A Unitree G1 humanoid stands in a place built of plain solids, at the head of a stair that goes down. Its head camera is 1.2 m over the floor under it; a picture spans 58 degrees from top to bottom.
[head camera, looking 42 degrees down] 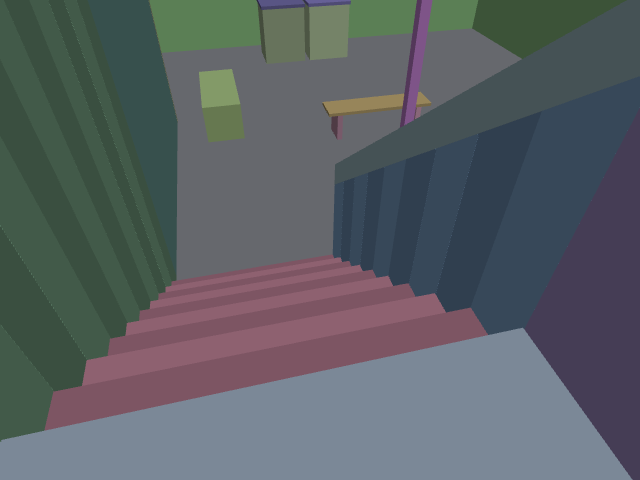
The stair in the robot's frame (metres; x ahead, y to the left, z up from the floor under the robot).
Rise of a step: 0.21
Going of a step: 0.26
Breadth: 1.60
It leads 14 degrees to the left of straight ahead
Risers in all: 10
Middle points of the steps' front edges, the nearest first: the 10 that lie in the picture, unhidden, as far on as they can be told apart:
0.70 0.09 0.00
0.96 0.15 -0.21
1.22 0.22 -0.42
1.47 0.28 -0.62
1.73 0.34 -0.83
1.99 0.40 -1.04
2.24 0.46 -1.25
2.50 0.52 -1.46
2.76 0.59 -1.67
3.01 0.65 -1.88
